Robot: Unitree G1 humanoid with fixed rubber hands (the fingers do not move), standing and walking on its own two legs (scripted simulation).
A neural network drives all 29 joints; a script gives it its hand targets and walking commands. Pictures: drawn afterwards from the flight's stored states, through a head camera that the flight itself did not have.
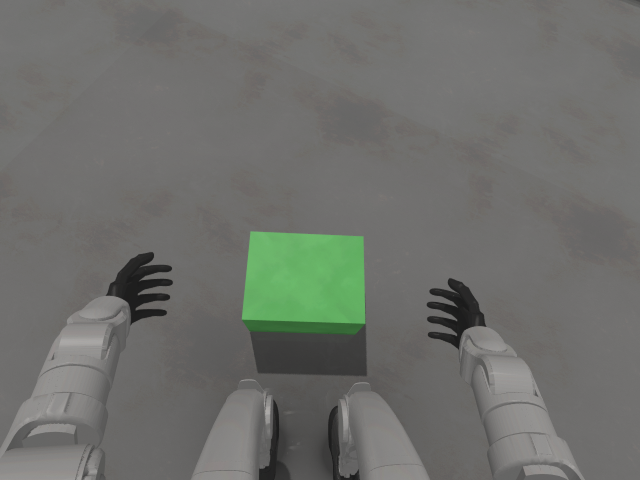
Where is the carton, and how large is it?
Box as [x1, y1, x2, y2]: [242, 231, 364, 334]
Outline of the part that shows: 250,232 242,311 242,320 249,330 354,334 364,324 362,236 252,231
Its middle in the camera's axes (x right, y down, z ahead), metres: -0.04 +0.13 +1.06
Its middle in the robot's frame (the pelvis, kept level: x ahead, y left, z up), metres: +0.50 +0.00 -0.60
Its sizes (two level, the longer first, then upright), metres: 0.299 0.231 0.177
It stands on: the floor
